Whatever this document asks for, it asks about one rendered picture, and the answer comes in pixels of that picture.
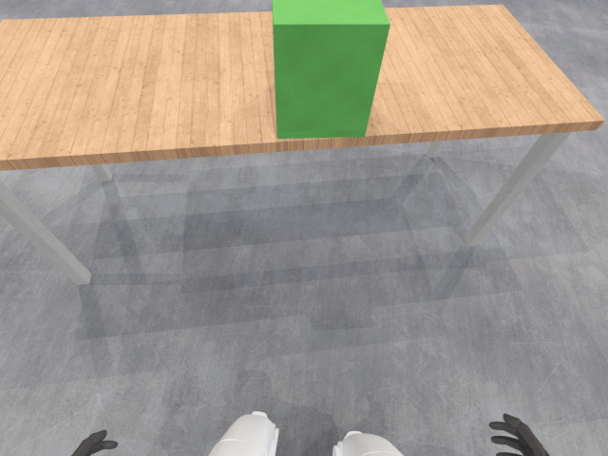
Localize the carton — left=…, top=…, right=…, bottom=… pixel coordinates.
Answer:
left=272, top=0, right=390, bottom=139

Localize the left robot hand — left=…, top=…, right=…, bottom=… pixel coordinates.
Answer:
left=71, top=430, right=118, bottom=456

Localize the robot thigh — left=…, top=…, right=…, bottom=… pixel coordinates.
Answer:
left=332, top=433, right=404, bottom=456
left=209, top=414, right=279, bottom=456

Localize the right robot hand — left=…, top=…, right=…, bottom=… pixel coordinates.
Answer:
left=489, top=413, right=550, bottom=456

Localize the right robot thigh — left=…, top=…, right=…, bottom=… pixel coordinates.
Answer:
left=332, top=433, right=404, bottom=456

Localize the left robot thigh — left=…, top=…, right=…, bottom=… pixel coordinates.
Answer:
left=209, top=414, right=279, bottom=456

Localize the table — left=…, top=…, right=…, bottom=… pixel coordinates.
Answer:
left=0, top=5, right=605, bottom=285

